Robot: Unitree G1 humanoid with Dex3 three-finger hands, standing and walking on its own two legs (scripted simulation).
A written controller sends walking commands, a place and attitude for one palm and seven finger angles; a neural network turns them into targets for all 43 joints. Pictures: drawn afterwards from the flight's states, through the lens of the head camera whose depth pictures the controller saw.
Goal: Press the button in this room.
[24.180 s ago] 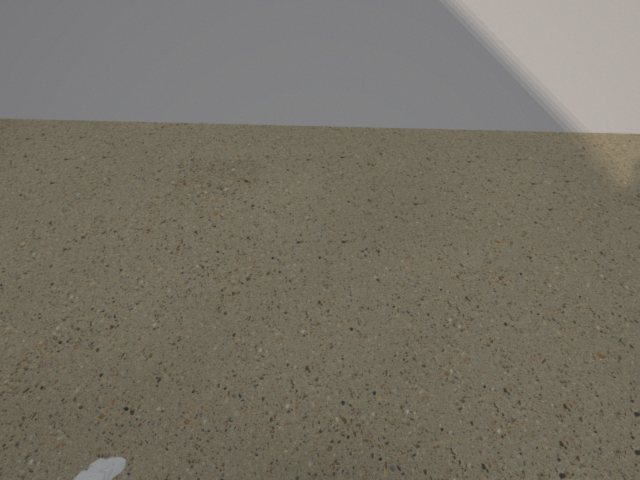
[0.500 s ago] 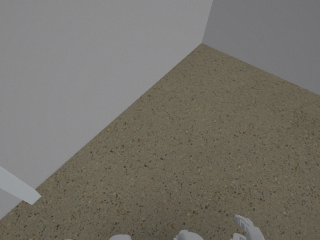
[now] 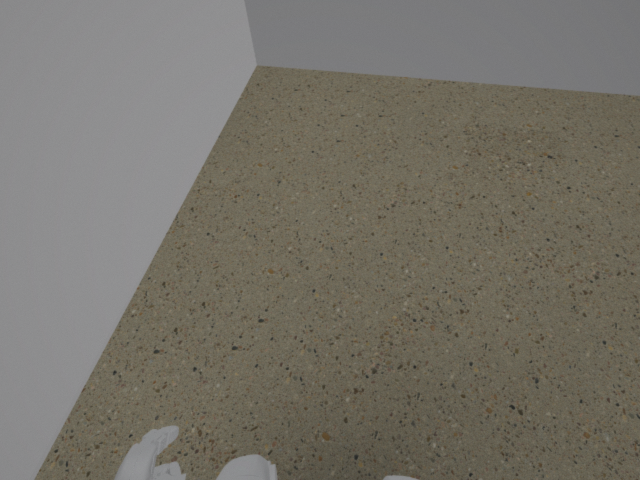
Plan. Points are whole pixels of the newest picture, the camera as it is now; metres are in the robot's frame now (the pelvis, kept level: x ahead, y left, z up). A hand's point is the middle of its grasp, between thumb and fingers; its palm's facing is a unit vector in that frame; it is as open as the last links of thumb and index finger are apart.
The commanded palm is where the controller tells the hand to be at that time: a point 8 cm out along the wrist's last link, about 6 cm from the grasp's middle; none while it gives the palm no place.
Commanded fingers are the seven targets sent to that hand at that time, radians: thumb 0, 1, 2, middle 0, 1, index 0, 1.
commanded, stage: walk to a spot facing it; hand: left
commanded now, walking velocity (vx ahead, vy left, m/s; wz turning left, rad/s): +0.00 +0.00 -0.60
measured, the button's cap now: out of the picture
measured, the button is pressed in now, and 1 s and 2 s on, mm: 0 0 0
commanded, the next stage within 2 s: turn to face it in 0.14 s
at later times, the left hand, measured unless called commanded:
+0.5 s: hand out of the picture +0.11 +0.23 -0.17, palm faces -0.08 -0.98 -0.20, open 7.4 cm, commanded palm none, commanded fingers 0.00 0.90 0.90 -0.20 -0.30 -0.20 -0.30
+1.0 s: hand out of the picture +0.12 +0.21 -0.14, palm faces +0.13 -0.95 -0.29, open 7.4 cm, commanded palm none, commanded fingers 0.00 0.90 0.90 -0.20 -0.30 -0.20 -0.30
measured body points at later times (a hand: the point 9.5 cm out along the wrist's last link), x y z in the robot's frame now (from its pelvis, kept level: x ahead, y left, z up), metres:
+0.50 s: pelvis +0.04 +0.04 +0.01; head +0.06 +0.06 +0.46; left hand +0.11 +0.28 -0.15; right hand +0.09 -0.22 -0.12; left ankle +0.07 +0.13 -0.73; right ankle -0.01 -0.09 -0.71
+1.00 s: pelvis +0.01 -0.01 +0.01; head +0.05 -0.03 +0.45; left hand +0.11 +0.26 -0.11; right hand +0.05 -0.27 -0.15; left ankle +0.06 +0.13 -0.71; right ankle +0.02 -0.12 -0.73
